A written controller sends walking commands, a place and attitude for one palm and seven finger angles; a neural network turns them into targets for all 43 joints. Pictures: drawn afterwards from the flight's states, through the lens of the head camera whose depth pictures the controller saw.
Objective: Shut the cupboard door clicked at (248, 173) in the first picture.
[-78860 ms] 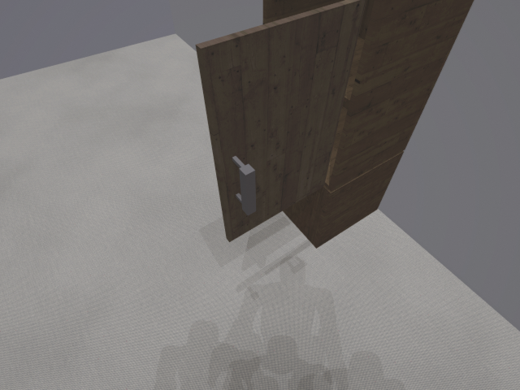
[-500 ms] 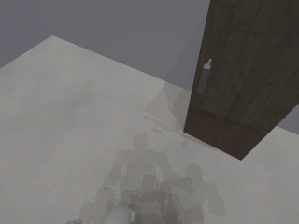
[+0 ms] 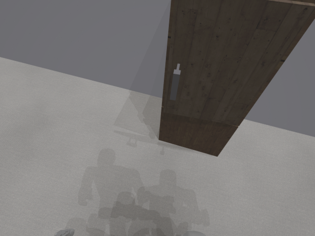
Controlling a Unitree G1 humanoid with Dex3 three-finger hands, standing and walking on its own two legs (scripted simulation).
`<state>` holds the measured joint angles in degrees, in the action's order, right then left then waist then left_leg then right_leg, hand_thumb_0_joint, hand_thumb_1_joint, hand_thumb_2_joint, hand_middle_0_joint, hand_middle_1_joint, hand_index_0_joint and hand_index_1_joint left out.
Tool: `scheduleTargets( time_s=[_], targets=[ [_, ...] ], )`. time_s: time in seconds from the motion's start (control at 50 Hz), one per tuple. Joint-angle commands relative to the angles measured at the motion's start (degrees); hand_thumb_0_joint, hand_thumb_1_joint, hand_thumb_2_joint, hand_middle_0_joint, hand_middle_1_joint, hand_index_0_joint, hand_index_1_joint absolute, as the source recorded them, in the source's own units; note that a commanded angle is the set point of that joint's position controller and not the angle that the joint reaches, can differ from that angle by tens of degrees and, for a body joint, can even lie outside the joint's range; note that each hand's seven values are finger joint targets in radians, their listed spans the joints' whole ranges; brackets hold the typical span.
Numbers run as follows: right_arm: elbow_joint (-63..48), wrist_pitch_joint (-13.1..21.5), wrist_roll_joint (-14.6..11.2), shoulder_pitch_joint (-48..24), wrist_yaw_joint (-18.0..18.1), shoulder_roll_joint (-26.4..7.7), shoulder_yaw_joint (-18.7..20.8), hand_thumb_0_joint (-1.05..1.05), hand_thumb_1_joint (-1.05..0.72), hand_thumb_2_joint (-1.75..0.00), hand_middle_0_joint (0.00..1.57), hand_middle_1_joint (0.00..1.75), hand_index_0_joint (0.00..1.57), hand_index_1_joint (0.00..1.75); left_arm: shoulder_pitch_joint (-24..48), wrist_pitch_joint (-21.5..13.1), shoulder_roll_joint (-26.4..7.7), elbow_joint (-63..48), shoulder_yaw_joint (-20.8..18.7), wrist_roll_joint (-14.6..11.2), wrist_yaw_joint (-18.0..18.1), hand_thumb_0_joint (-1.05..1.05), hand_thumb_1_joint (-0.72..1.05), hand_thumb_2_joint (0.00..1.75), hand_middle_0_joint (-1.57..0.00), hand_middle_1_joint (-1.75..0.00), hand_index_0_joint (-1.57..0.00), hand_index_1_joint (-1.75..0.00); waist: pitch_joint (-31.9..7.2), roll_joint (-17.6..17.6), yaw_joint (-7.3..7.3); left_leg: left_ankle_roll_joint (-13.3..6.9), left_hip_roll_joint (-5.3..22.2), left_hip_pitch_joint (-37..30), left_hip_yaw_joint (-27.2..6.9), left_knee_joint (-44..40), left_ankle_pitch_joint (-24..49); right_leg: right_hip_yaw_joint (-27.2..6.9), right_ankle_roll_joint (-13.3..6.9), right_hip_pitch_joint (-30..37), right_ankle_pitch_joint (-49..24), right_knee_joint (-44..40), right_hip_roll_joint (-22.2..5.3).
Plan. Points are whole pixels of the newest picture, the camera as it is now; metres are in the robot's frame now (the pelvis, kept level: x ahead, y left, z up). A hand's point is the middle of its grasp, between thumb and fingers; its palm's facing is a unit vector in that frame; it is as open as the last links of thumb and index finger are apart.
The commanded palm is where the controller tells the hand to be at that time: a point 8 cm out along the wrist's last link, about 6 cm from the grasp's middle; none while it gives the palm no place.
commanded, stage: turn to face it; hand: left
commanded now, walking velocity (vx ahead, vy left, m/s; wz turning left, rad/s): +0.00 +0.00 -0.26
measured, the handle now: (175, 82) +0.69 -0.03 -0.09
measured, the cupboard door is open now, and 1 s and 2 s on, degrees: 6 6 6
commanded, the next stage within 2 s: take the last steps up to it in 0.04 s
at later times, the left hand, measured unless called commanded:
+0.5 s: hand out of the picture +0.10 +0.15 -0.18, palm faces -0.04 -0.99 -0.17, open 7.3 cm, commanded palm none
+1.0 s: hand (153, 180) +0.30 +0.03 -0.18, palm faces -0.21 -0.95 -0.22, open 7.3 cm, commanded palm none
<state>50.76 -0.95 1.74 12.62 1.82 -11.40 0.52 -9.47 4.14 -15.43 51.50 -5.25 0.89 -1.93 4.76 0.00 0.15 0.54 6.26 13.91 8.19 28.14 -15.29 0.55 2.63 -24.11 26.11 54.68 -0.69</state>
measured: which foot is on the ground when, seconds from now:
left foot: down 0.00-0.12, up 0.14-0.48, down 0.50-0.92, up 0.94-1.00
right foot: up 0.00-0.10, down 0.12-0.52, up 0.54-0.90, down 0.92-1.00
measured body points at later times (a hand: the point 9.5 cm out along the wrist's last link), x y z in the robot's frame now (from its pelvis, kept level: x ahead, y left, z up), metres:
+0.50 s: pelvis +0.06 -0.04 -0.01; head +0.07 -0.02 +0.44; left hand +0.10 +0.20 -0.17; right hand +0.09 -0.29 -0.15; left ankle +0.09 +0.08 -0.74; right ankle -0.02 -0.13 -0.74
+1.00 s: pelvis +0.18 -0.14 -0.02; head +0.23 -0.17 +0.43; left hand +0.31 +0.08 -0.16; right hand +0.08 -0.35 -0.18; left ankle +0.11 +0.05 -0.70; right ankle +0.22 -0.24 -0.74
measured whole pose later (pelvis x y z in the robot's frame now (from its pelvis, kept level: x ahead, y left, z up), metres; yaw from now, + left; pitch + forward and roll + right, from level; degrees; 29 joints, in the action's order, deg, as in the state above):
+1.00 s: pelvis +0.18 -0.14 -0.02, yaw -12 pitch +0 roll +0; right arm 62.1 -1.2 0.5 20.1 1.0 -11.2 2.4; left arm -8.7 -2.1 -9.6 57.8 -2.6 0.9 -1.2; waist 6.0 2.8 -2.1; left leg 1.6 7.8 12.9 3.0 51.1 -31.5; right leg 5.3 -2.5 -22.4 14.2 36.3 -1.2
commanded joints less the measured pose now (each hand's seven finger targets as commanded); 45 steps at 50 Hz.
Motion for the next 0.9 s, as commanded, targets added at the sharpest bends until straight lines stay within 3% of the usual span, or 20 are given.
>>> scheduleTargets(
  time_s=[0.0, 0.06, 0.08, 0.1, 0.12, 0.16, 0.22, 0.28, 0.38, 0.44, 0.46, 0.48, 0.5, 0.52, 0.58, 0.66, 0.74, 0.82, 0.86, 0.88],
  targets=[
    [-1.1, 0.55, 0.24, 4.4, 0.24, -12.54, 4.23, 0.0, -0.9, -0.9, 0.2, 0.3, 0.2, 0.3, 1.75, -1.77, -0.52, -4.26, 0.72, 0.11, 0.33, 0.0, 0.9, 0.9, -0.2, -0.3, -0.2, -0.3, -8.33, 13.19, -2.35, -8.25, 12.25, -9.6, -8.02, -3.77, 30.18, 3.77, -1.09, 2.27, -0.54, -12.3, 0.94],
    [-0.65, 0.3, -0.56, 2.24, -0.17, -12.28, 4.46, 0.0, -0.9, -0.9, 0.2, 0.3, 0.2, 0.3, -4.97, -2.53, -2.86, -1.88, 0.27, 0.22, 0.67, 0.0, 0.9, 0.9, -0.2, -0.3, -0.2, -0.3, -10.23, 7.76, 1.46, -3.27, 9.18, -2.67, -3.95, 3.67, 19.6, 2.71, -2.55, 16.42, -17.86, -30.3, 0.27],
    [-1.36, 0.24, -1.21, 2.2, -0.42, -9.33, 4.16, 0.0, -0.9, -0.9, 0.2, 0.3, 0.2, 0.3, -7.54, -3.28, -7.25, -0.78, -0.44, 0.74, 1.3, 0.0, 0.9, 0.9, -0.2, -0.3, -0.2, -0.3, -11.62, -3.77, 2.42, 0.29, 4.27, 5.49, -0.08, 11.97, 6.12, -8.21, -5.3, 23.9, -29.12, -34.34, -8.83],
    [-3.67, 0.14, -1.14, -0.7, -0.58, -5.66, 3.04, 0.0, -0.9, -0.9, 0.2, 0.3, 0.2, 0.3, -9.03, -3.63, -12.06, 0.25, -1.35, 0.9, 1.99, 0.0, 0.9, 0.9, -0.2, -0.3, -0.2, -0.3, -9.41, -17.16, 3.79, 2.67, -3.08, 17.7, 0.92, 23.32, -20.69, -22.18, -11.91, 26.23, -45.48, -34.75, -20.32],
    [-3.23, -0.86, -1.2, -1.12, -0.11, -7.11, 2.93, 0.0, -0.9, -0.9, 0.2, 0.3, 0.2, 0.3, -10.01, -3.58, -11.66, 0.56, -0.75, 0.25, 2.43, 0.0, 0.9, 0.9, -0.2, -0.3, -0.2, -0.3, -9.96, -12.38, 4.13, 2.22, -1.73, 15.79, -5.92, 29.91, -21.64, -20.46, -15.75, 21.4, -46.35, -34.5, -22.78],
    [-1.13, -0.88, -0.67, 0.35, 0.03, -6.45, 2.99, 0.0, -0.9, -0.9, 0.2, 0.3, 0.2, 0.3, -4.81, -3.49, -8.36, -0.07, -0.78, 0.5, 3.03, 0.0, 0.9, 0.9, -0.2, -0.3, -0.2, -0.3, -6.33, -15.95, 1.61, 2.61, -1.22, 22.53, -7.12, 36.39, -16.45, -17.88, -15.99, 23.26, -36.33, -36.06, -16.85],
    [0.61, -0.45, -0.17, 0.95, -1.18, -6.73, 3.12, 0.0, -0.9, -0.9, 0.2, 0.3, 0.2, 0.3, -2.4, -4.16, -5.16, -0.16, 0.35, 0.19, 2.9, 0.0, 0.9, 0.9, -0.2, -0.3, -0.2, -0.3, -5.17, -11.0, -0.13, 3.19, -0.79, 18.86, -5.89, 35.12, -8.9, -10.22, -13.61, 18.9, -27.9, -37.23, -11.87],
    [0.62, -0.23, 0.16, -0.08, -1.77, -5.71, 3.26, 0.0, -0.9, -0.9, 0.2, 0.3, 0.2, 0.3, -3.65, -4.97, -5.21, 0.63, 0.3, 0.42, 2.54, 0.0, 0.9, 0.9, -0.2, -0.3, -0.2, -0.3, -3.21, -8.54, 0.13, 3.19, -1.43, 17.37, -4.47, 29.29, -6.46, -10.7, -13.97, 16.5, -16.66, -40.34, -11.01],
    [-0.39, 1.37, 0.0, -1.58, -1.62, -4.65, 3.03, 0.0, -0.9, -0.9, 0.2, 0.3, 0.2, 0.3, -6.13, -5.47, -5.54, 2.6, -0.33, 0.79, 2.12, 0.0, 0.9, 0.9, -0.2, -0.3, -0.2, -0.3, -2.52, -7.88, 0.89, 2.02, -2.01, 13.67, -4.08, 14.38, -8.72, -14.41, -16.18, 17.74, -14.17, -39.85, -12.33],
    [2.58, 2.42, -0.03, 5.94, -0.92, -4.73, 2.86, 0.0, -0.9, -0.9, 0.2, 0.3, 0.2, 0.3, -3.47, -5.08, -5.12, 2.85, -0.25, 0.35, 1.52, 0.0, 0.9, 0.9, -0.2, -0.3, -0.2, -0.3, -2.58, -5.41, -3.22, 1.42, -4.16, -1.96, -1.3, 1.2, 0.11, -11.5, -13.27, 8.94, -9.92, -34.92, -8.26],
    [4.31, 3.07, 0.09, 10.41, -0.54, -6.46, 3.11, 0.0, -0.9, -0.9, 0.2, 0.3, 0.2, 0.3, -3.08, -4.94, -3.3, 2.74, 0.06, -0.04, 1.26, 0.0, 0.9, 0.9, -0.2, -0.3, -0.2, -0.3, -3.54, -0.33, -5.05, 0.85, -2.7, -11.47, -3.97, -4.1, 1.23, -9.32, -11.18, 2.61, -8.48, -27.92, -5.15],
    [5.79, 3.66, 0.95, 15.62, -0.1, -11.96, 4.21, 0.0, -0.9, -0.9, 0.2, 0.3, 0.2, 0.3, -4.7, -4.96, 0.73, 2.02, 0.84, -0.46, 0.7, 0.0, 0.9, 0.9, -0.2, -0.3, -0.2, -0.3, -5.6, 14.49, -6.51, -3.31, 10.42, -19.58, -22.34, -10.52, -5.22, -3.56, -7.57, -7.55, -3.83, -12.98, 1.78],
    [5.92, 3.34, 1.13, 19.56, 0.48, -15.81, 4.86, 0.0, -0.9, -0.9, 0.2, 0.3, 0.2, 0.3, -2.56, -5.13, 0.52, 0.01, 1.21, -0.05, 0.47, 0.0, 0.9, 0.9, -0.2, -0.3, -0.2, -0.3, -4.46, 19.09, -7.78, -8.87, 22.13, -19.09, -36.86, -16.6, -8.71, 0.43, -5.92, -14.58, 6.81, 1.62, 3.72],
    [5.14, 2.85, 0.61, 18.19, 0.6, -15.46, 4.5, 0.0, -0.9, -0.9, 0.2, 0.3, 0.2, 0.3, -0.12, -4.8, -1.82, -0.79, 0.83, 0.67, 0.25, 0.0, 0.9, 0.9, -0.2, -0.3, -0.2, -0.3, -1.07, 10.05, -7.14, -11.36, 23.76, -13.13, -37.08, -17.82, -12.05, -3.7, -6.39, -14.99, 5.18, 7.51, 0.26],
    [2.8, 3.37, 0.55, 8.23, 0.9, -9.44, 2.56, 0.0, -0.9, -0.9, 0.2, 0.3, 0.2, 0.3, -2.32, -3.89, -1.76, 1.81, -0.22, 1.23, -0.73, 0.0, 0.9, 0.9, -0.2, -0.3, -0.2, -0.3, 3.17, 8.67, -2.28, -7.21, 16.17, -3.2, -21.82, -19.27, -7.21, -3.62, -4.48, -13.06, -5.43, 12.59, -2.52],
    [4.46, 4.33, 0.2, 9.93, 0.99, -8.13, 2.23, 0.0, -0.9, -0.9, 0.2, 0.3, 0.2, 0.3, -4.12, -3.49, 1.27, 2.95, 0.54, 0.66, -0.82, 0.0, 0.9, 0.9, -0.2, -0.3, -0.2, -0.3, -0.91, 7.18, -0.98, -6.89, 11.9, -8.34, -8.84, -15.87, 15.27, -1.24, -2.63, -11.64, -11.29, 7.49, -2.57],
    [6.04, 3.84, 0.29, 11.25, 0.48, -8.11, 2.7, 0.0, -0.9, -0.9, 0.2, 0.3, 0.2, 0.3, -0.12, -3.46, 2.76, 2.09, 1.41, 0.52, -0.74, 0.0, 0.9, 0.9, -0.2, -0.3, -0.2, -0.3, 0.9, 9.01, -1.8, -6.84, 10.72, -8.03, -3.28, -14.66, 20.85, 2.47, -2.22, -9.31, -14.59, -4.84, -3.35],
    [6.64, 2.99, 0.39, 9.46, 0.04, -9.14, 3.79, 0.0, -0.9, -0.9, 0.2, 0.3, 0.2, 0.3, -0.2, -4.21, 1.57, 2.39, 1.33, 0.42, -0.54, 0.0, 0.9, 0.9, -0.2, -0.3, -0.2, -0.3, 0.16, 10.33, -1.5, -6.36, 11.53, -5.85, -3.07, -9.98, 16.59, 5.14, -3.3, 0.96, -13.78, -17.55, -1.69],
    [6.85, 2.59, -0.07, 8.58, -0.24, -9.3, 3.9, 0.0, -0.9, -0.9, 0.2, 0.3, 0.2, 0.3, -7.55, -4.88, 0.14, 5.15, 0.76, 0.53, -0.31, 0.0, 0.9, 0.9, -0.2, -0.3, -0.2, -0.3, -3.41, 7.08, 1.87, -4.19, 8.7, -2.83, -0.71, -2.28, 15.96, 7.09, -3.89, 13.18, -18.03, -23.28, 0.81],
    [6.9, 2.71, -0.6, 8.36, -0.68, -8.05, 3.77, 0.0, -0.9, -0.9, 0.2, 0.3, 0.2, 0.3, -14.27, -5.73, -2.67, 7.11, 0.01, 0.71, 0.08, 0.0, 0.9, 0.9, -0.2, -0.3, -0.2, -0.3, -7.42, 1.38, 5.09, -2.36, 5.41, 1.35, 1.52, 7.3, 12.31, 3.2, -4.85, 22.85, -18.9, -27.05, -1.43]
  ],
)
